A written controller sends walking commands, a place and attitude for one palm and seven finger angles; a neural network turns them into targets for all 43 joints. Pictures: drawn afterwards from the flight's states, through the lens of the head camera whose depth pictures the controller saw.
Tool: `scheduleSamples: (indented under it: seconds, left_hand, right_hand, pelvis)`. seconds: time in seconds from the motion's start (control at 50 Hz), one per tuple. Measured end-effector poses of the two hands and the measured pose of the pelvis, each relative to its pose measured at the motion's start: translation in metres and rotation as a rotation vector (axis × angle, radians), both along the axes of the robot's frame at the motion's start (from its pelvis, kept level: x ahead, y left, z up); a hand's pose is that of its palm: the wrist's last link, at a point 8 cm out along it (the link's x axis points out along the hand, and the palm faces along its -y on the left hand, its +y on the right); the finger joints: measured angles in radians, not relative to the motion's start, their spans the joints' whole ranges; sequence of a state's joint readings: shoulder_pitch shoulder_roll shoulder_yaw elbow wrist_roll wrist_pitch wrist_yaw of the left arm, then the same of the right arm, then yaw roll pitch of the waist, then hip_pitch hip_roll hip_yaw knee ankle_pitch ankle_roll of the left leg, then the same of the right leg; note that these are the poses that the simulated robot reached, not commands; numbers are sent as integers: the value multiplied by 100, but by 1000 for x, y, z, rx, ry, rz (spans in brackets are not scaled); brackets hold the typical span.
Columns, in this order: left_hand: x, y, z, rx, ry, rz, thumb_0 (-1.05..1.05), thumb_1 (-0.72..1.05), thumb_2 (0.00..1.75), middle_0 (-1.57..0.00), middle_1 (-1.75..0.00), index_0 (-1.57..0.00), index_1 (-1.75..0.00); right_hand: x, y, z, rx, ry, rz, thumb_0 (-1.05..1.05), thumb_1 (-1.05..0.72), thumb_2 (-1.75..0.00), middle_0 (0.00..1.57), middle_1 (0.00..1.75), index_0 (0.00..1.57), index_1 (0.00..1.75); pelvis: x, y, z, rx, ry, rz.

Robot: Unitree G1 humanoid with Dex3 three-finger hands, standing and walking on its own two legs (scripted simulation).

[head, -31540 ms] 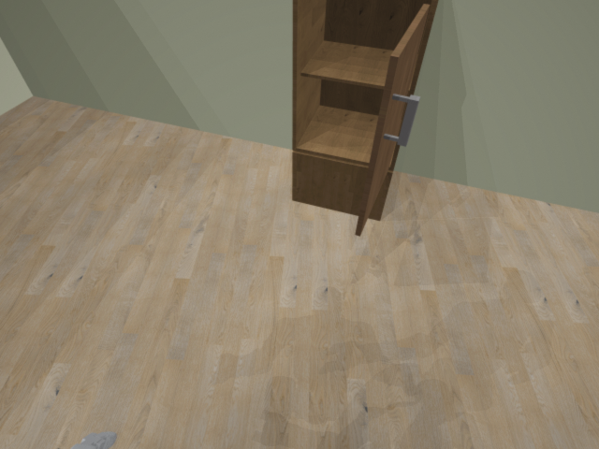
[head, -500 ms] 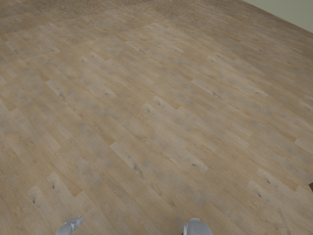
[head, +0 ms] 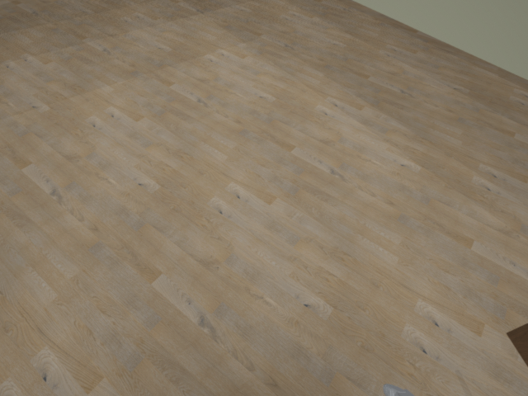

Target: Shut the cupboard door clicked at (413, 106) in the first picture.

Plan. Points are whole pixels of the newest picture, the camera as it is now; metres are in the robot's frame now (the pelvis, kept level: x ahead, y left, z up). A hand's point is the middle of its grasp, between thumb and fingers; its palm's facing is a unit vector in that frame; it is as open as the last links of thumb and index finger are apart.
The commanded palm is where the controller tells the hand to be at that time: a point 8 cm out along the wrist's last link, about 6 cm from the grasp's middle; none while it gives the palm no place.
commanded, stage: turn to face it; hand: left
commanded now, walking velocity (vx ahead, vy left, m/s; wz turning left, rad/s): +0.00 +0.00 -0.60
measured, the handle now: out of the picture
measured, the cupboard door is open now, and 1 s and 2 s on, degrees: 64 64 64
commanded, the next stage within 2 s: none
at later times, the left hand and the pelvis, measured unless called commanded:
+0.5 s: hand (185, 366) +0.18 +0.15 -0.15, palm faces -0.28 -0.91 -0.31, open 7.3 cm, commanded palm none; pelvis +0.01 -0.02 -0.01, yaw -18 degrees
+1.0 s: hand (214, 345) +0.22 +0.11 -0.15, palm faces -0.55 -0.80 -0.23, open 7.3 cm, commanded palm none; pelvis +0.02 -0.01 +0.00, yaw -36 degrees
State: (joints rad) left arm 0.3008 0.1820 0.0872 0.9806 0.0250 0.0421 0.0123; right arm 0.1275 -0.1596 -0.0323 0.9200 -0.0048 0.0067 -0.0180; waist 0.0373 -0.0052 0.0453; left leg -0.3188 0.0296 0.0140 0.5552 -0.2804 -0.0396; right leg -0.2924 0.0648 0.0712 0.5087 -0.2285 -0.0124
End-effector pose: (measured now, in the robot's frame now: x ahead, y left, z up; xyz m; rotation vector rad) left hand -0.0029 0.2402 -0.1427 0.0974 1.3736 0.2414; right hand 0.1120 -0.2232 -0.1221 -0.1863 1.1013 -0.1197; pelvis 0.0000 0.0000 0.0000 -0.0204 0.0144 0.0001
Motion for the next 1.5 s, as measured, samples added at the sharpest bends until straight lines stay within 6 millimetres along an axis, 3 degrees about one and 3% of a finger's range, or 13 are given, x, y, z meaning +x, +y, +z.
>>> scheduleSamples:
  seconds: [0.08,0.22,0.34,0.44,0.5,0.6,0.8,0.96,1.1,1.16,1.32,1.42,1.5]
  left_hand:
    - [24,17,-4,-11,-9,-51,0,92,90,-20,-30,-20,-30]
    - [90,28,12,4,-101,-171,0,92,90,-20,-30,-20,-30]
    - [149,7,24,35,-169,-322,0,91,90,-20,-30,-20,-30]
    - [187,-25,24,75,-250,-440,0,91,90,-20,-30,-20,-30]
    - [191,-40,28,77,-246,-479,0,91,90,-20,-30,-20,-30]
    - [191,-55,28,49,-206,-527,0,91,90,-20,-30,-20,-30]
    - [215,-53,1,-25,-144,-615,0,91,90,-21,-30,-20,-30]
    - [241,-73,17,-28,-144,-712,0,91,90,-20,-30,-20,-30]
    - [256,-118,18,13,-213,-840,0,91,90,-20,-30,-20,-30]
    - [253,-128,23,23,-208,-868,0,91,90,-20,-30,-20,-30]
    - [255,-141,21,5,-141,-937,0,91,90,-21,-30,-20,-30]
    - [276,-141,2,-18,-115,-972,0,91,90,-21,-30,-20,-30]
    - [295,-151,0,-24,-106,-1025,0,91,90,-20,-30,-20,-30]
  right_hand:
    - [0,6,8,-34,-28,-11,1,-91,-90,20,30,20,30]
    - [-37,-9,17,-65,24,-116,1,-91,-90,21,30,21,30]
    - [-89,-37,5,-58,89,-256,1,-91,-90,21,30,21,30]
    - [-133,-66,-22,-38,158,-360,1,-91,-90,20,30,21,30]
    - [-147,-74,-23,-45,192,-406,1,-91,-90,20,30,20,30]
    - [-147,-71,-10,-39,157,-450,1,-91,-90,20,30,20,29]
    - [-140,-34,2,-62,72,-519,1,-91,-90,20,30,20,30]
    - [-178,-16,6,-25,132,-620,1,-91,-90,21,30,21,30]
    - [-226,-31,-24,20,159,-753,1,-91,-90,21,30,21,30]
    - [-236,-39,-25,14,184,-794,1,-91,-90,20,30,21,30]
    - [-222,-49,-1,-24,104,-855,1,-91,-90,20,30,20,29]
    - [-207,-43,4,-75,47,-890,1,-91,-90,20,30,20,30]
    - [-210,-25,10,-78,57,-912,1,-91,-90,20,30,21,30]
  pelvis:
    - [3,10,0,-4,-13,-49]
    - [8,13,9,-22,-27,-140]
    - [10,0,6,-17,-27,-226]
    - [9,-20,-12,12,-18,-292]
    - [8,-21,-9,7,-18,-321]
    - [11,-21,0,28,-15,-374]
    - [23,1,-6,9,-1,-503]
    - [22,-4,6,-16,-3,-607]
    - [12,-25,-12,8,-8,-699]
    - [11,-26,-8,7,-5,-726]
    - [21,-27,3,38,3,-820]
    - [39,-21,-6,19,22,-886]
    - [42,-20,-3,14,6,-938]
